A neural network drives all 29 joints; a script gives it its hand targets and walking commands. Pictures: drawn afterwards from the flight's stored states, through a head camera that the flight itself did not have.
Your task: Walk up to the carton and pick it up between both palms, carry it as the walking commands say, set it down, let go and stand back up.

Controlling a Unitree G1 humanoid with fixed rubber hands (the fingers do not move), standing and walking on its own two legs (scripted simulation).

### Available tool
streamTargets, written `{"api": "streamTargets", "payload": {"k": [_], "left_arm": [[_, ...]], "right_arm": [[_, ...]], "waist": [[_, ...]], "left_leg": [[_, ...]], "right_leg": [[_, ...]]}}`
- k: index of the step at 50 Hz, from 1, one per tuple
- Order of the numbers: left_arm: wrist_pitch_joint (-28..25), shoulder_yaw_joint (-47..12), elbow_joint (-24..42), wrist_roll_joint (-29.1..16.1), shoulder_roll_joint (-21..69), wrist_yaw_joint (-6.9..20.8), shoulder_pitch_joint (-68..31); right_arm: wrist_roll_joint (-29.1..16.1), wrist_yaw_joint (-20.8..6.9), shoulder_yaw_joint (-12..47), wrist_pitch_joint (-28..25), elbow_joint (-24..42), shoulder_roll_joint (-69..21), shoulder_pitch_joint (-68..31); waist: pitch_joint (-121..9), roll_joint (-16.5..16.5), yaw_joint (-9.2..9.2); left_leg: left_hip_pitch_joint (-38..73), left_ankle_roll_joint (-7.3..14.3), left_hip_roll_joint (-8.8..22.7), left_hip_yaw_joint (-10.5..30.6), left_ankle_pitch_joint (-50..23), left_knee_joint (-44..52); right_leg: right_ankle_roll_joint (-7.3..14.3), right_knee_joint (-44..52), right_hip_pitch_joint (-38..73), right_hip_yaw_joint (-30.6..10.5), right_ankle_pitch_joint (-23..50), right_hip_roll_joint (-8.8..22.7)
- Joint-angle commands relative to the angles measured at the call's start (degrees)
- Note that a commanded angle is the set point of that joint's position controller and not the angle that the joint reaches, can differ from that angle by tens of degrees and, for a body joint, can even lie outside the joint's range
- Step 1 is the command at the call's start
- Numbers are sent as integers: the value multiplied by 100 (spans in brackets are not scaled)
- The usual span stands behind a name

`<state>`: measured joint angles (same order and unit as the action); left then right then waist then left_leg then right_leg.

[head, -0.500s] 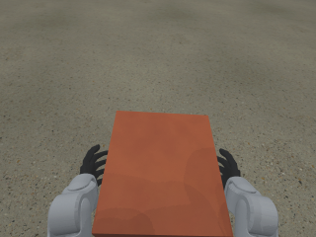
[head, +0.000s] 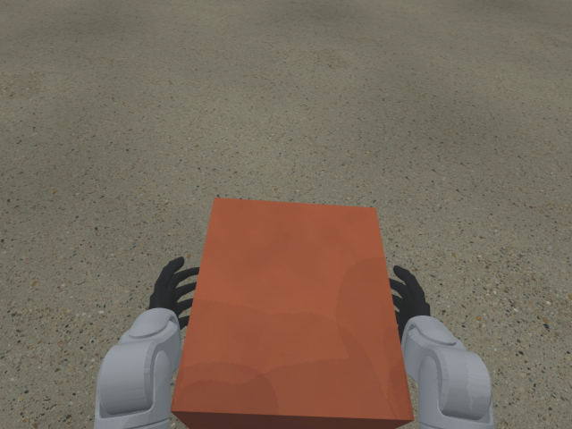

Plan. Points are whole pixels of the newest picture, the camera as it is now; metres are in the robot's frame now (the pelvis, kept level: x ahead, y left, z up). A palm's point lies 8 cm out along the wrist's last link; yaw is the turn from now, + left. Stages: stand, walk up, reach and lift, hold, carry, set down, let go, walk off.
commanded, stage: carry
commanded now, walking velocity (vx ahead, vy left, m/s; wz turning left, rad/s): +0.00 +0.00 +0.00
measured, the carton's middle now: (287, 327) +0.26 +0.00 +0.01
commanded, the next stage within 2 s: hold in 1.84 s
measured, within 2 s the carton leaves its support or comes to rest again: neither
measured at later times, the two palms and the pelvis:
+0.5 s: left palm (162, 310) +0.26 +0.17 +0.05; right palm (399, 312) +0.25 -0.15 +0.06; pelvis +0.01 +0.01 +0.00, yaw +0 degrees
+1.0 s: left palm (156, 311) +0.25 +0.17 +0.07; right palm (401, 317) +0.24 -0.15 +0.06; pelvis +0.01 +0.01 +0.00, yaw +0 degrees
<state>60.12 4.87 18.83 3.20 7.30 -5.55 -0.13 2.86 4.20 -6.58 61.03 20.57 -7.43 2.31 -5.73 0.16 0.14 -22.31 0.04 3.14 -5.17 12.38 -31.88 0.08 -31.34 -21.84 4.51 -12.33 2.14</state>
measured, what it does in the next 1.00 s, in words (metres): stands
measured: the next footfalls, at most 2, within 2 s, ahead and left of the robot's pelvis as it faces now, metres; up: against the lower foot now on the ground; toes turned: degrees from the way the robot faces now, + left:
none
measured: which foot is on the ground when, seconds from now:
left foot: down 0.00-1.00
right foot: down 0.00-1.00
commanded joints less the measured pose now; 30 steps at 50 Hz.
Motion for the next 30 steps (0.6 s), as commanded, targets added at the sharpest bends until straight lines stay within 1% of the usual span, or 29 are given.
{"api": "streamTargets", "payload": {"k": [1, 2, 3, 4, 5, 6, 7, 8, 9, 10, 11, 12, 13, 14, 15, 16, 17, 18, 19, 20, 22, 23, 24, 25, 26, 27, 28, 29, 30], "left_arm": [[-294, -3332, 826, -1160, 3811, 722, -2558], [-284, -3386, 1001, -1194, 3890, 694, -2713], [-108, -3646, 1251, -1363, 4239, 663, -2491], [-249, -2974, 32, -836, 3535, 661, -2219], [-85, -4003, 1927, -1661, 4389, 628, -2244], [-208, -2863, -83, -828, 3285, 706, -2249], [-381, -2782, -405, -789, 3341, 753, -2212], [-478, -3334, 794, -1244, 3776, 776, -2641], [-423, -3860, 1883, -1730, 4399, 758, -2658], [-428, -3265, 570, -1229, 3982, 806, -2424], [-586, -2252, -1440, -400, 3126, 811, -2063], [-629, -3158, 361, -1124, 3786, 794, -2244], [-719, -2954, -104, -967, 3697, 823, -2405], [-675, -3609, 1281, -1485, 4116, 776, -2524], [-503, -3822, 1680, -1656, 4466, 692, -2440], [-551, -2970, 50, -979, 3724, 706, -2197], [-677, -2566, -633, -712, 3412, 729, -2164], [-798, -2686, -284, -745, 3263, 718, -1882], [-885, -3160, 754, -1187, 3678, 736, -2420], [-848, -3456, 1287, -1437, 3968, 753, -2471], [-782, -3230, 479, -1078, 3853, 724, -2422], [-757, -2948, -178, -804, 3448, 707, -2267], [-732, -3466, 924, -1181, 3901, 667, -2412], [-633, -3517, 894, -1204, 3987, 644, -2292], [-568, -3438, 859, -1186, 3749, 659, -2040], [-678, -2731, -569, -616, 2897, 679, -1798], [-799, -3006, -77, -865, 3456, 727, -2102], [-844, -3120, 468, -990, 3410, 685, -2229], [-862, -3302, 800, -1147, 3703, 758, -2530]], "right_arm": [[-1192, -587, 3530, -338, 716, -3725, -2724], [-1239, -597, 3538, -328, 819, -3747, -2927], [-1443, -556, 3774, -167, 1218, -4083, -2923], [-950, -581, 3153, -302, -56, -3427, -2612], [-1732, -516, 4176, -177, 1954, -4284, -2723], [-728, -541, 2898, -288, -56, -3180, -2426], [-605, -611, 2793, -434, -712, -3203, -2159], [-1074, -599, 3472, -526, 551, -3772, -2675], [-1593, -557, 4100, -487, 1793, -4395, -2877], [-1195, -591, 3543, -501, 748, -3872, -2953], [-386, -619, 2523, -669, -1191, -2907, -2571], [-1042, -581, 3362, -717, 510, -3663, -2706], [-923, -634, 3179, -799, 149, -3530, -2881], [-1340, -593, 3747, -747, 1332, -3993, -2728], [-1612, -532, 4014, -569, 1679, -4392, -2778], [-974, -577, 3141, -623, 114, -3603, -2636], [-617, -570, 2737, -724, -689, -3278, -2432], [-823, -575, 3058, -872, 40, -3140, -2615], [-1107, -578, 3408, -947, 712, -3677, -2690], [-1273, -577, 3633, -873, 934, -4030, -2431], [-1165, -622, 3372, -900, 643, -3680, -3019], [-803, -606, 2945, -848, -249, -3285, -2601], [-1219, -613, 3417, -840, 793, -3753, -2749], [-1228, -579, 3575, -706, 855, -3789, -2638], [-1231, -568, 3441, -679, 830, -3632, -2501], [-470, -587, 2624, -744, -916, -2823, -1880], [-822, -617, 2956, -941, 91, -3194, -2599], [-924, -629, 3122, -904, 79, -3423, -2259], [-1139, -665, 3410, -954, 525, -3771, -2713]], "waist": [[-955, -60, 30], [-1019, 222, 48], [-813, 168, 31], [-1159, 212, 14], [-1273, 131, 21], [-1184, 166, 14], [-1370, 36, 19], [-1260, -447, -10], [-1422, -244, -13], [-1226, -301, -4], [-1221, -254, 32], [-1314, -247, 8], [-1140, -287, 14], [-1081, -121, 9], [-1223, -62, 9], [-1369, 153, 19], [-1815, -261, -9], [-1777, -291, 15], [-1903, -221, 0], [-1766, -185, 3], [-1265, 345, 53], [-1134, 212, 40], [-1187, 466, 46], [-1145, 0, 29], [-1532, 261, 37], [-1569, 142, 18], [-1615, 228, 32], [-1581, 109, 14], [-1433, 55, 20]], "left_leg": [[413, 113, 476, 526, -200, 617], [252, 110, 459, 593, 242, 793], [403, 92, 471, 576, 438, 779], [626, 60, 415, 507, 273, 583], [646, 114, 423, 558, 339, 632], [502, 113, 439, 566, 9, 678], [621, 122, 460, 508, -490, 514], [662, 86, 449, 490, -252, 486], [704, 94, 484, 431, -471, 360], [591, 114, 478, 539, -187, 474], [491, 51, 420, 492, -226, 475], [519, 123, 486, 570, -284, 407], [551, 87, 467, 424, 4, 393], [419, 80, 405, 439, 246, 507], [552, 112, 421, 532, 114, 540], [653, 117, 530, 560, -177, 576], [789, 102, 501, 504, -834, 286], [849, 84, 507, 469, -1081, 147], [774, 95, 492, 463, -1185, 126], [700, 84, 478, 410, -930, 243], [673, 100, 552, 570, -757, 531], [584, 72, 536, 573, -647, 601], [665, 95, 571, 544, -769, 603], [580, 129, 538, 572, -630, 554], [827, 148, 582, 628, -770, 563], [855, 204, 586, 703, -898, 571], [816, 227, 614, 638, -1490, 454], [844, 147, 551, 470, -1609, 289], [688, 151, 545, 509, -1249, 406]], "right_leg": [[109, 608, 480, -521, 224, 482], [108, 611, 474, -626, -88, 551], [116, 699, 100, -640, -583, 437], [154, 675, 190, -591, -481, 403], [177, 647, 319, -636, -248, 469], [106, 595, 423, -633, 80, 511], [128, 551, 463, -575, 443, 502], [93, 668, 436, -551, 207, 521], [103, 624, 541, -620, 554, 551], [92, 619, 449, -593, 273, 503], [72, 583, 548, -578, 449, 501], [92, 584, 534, -572, 424, 515], [96, 660, 378, -636, 143, 500], [90, 697, 274, -724, -191, 568], [93, 653, 319, -673, -209, 518], [87, 505, 469, -564, 52, 492], [103, 382, 836, -574, 985, 542], [89, 353, 817, -542, 1414, 545], [67, 302, 1052, -454, 1498, 573], [68, 297, 993, -480, 1311, 614], [77, 418, 558, -467, 292, 458], [43, 364, 468, -429, 79, 459], [40, 404, 495, -435, 125, 466], [71, 490, 505, -487, 239, 439], [132, 380, 679, -468, 307, 479], [76, 307, 642, -509, 458, 450], [28, 257, 841, -428, 843, 444], [39, 211, 814, -425, 1152, 488], [17, 293, 804, -445, 918, 483]]}}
